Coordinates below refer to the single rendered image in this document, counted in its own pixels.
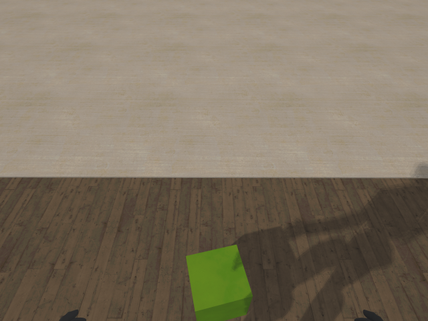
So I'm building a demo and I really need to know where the carton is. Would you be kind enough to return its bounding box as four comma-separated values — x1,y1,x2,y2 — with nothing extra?
186,245,253,321

